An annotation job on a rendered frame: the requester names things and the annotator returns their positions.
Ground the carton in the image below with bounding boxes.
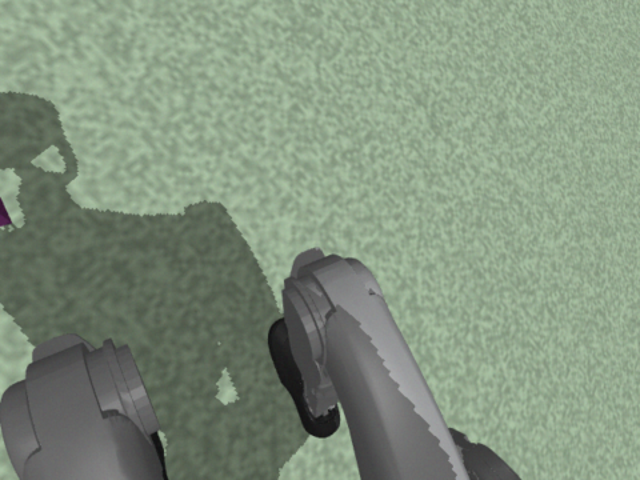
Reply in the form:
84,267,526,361
0,197,12,227

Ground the left robot foot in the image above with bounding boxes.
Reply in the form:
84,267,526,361
151,431,168,480

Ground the right robot hand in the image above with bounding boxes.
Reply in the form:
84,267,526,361
448,428,521,480

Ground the right robot foot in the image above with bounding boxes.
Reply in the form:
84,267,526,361
268,318,340,438

